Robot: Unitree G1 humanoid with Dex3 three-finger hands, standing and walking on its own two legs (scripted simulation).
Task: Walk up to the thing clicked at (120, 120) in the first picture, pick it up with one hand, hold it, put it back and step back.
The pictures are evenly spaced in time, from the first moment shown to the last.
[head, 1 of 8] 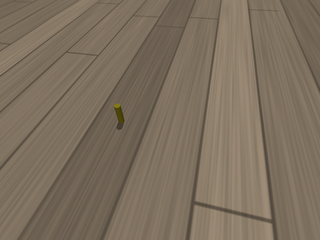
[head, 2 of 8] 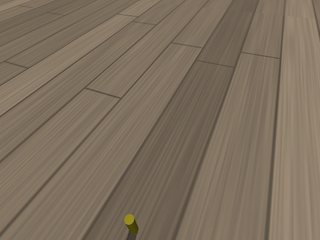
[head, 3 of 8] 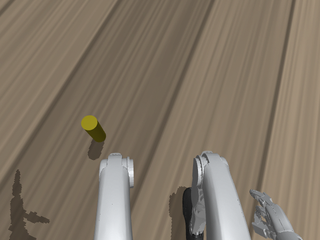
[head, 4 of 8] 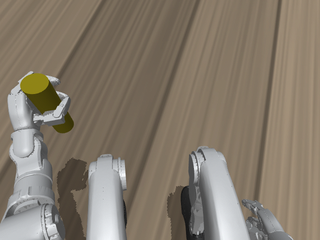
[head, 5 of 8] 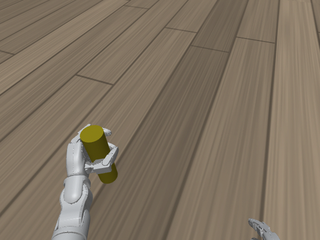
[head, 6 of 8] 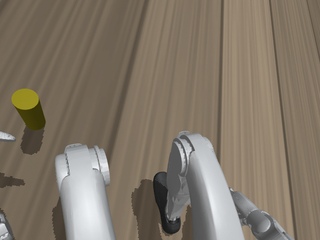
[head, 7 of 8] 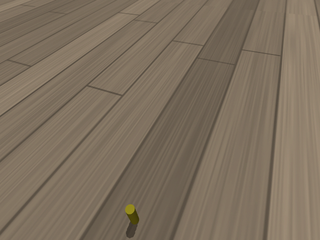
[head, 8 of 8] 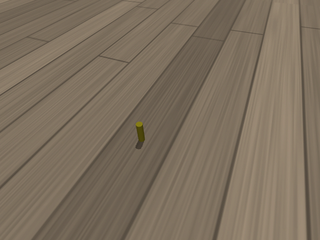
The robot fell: no
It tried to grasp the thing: yes
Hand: left
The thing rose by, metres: 0.68
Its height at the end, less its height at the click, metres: +0.00
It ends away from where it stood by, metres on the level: 0.02
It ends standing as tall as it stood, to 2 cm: yes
